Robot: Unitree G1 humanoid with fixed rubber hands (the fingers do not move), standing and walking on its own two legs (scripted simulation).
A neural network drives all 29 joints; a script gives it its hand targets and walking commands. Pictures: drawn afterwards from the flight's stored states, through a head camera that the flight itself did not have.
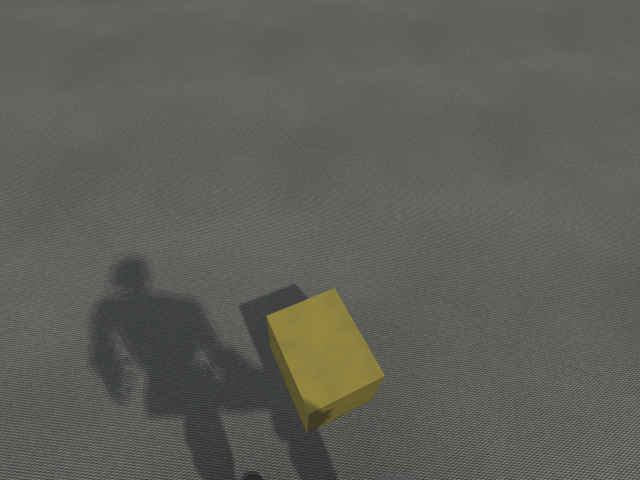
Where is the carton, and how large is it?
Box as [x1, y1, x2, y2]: [266, 288, 384, 433]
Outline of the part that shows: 334,288 266,316 271,349 307,433 370,400 384,376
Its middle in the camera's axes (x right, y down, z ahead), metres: +0.01 +0.36 +1.14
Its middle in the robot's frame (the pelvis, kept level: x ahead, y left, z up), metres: +0.50 -0.04 -0.66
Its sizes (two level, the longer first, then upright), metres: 0.284 0.216 0.236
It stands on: the floor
